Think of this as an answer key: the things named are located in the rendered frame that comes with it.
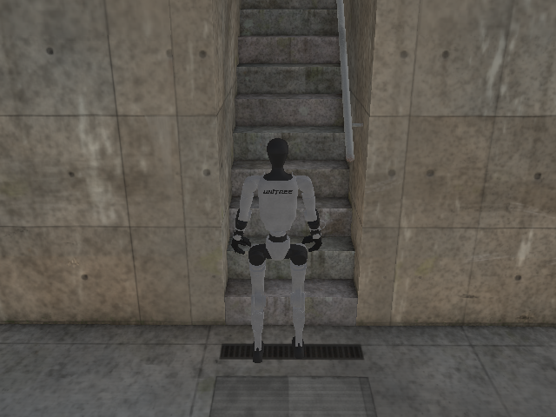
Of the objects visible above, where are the stairs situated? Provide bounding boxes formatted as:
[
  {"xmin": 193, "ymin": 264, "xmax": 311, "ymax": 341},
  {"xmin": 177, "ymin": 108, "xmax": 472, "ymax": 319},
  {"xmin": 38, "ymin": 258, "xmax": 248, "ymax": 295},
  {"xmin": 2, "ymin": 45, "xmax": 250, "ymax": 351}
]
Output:
[{"xmin": 224, "ymin": 0, "xmax": 358, "ymax": 326}]

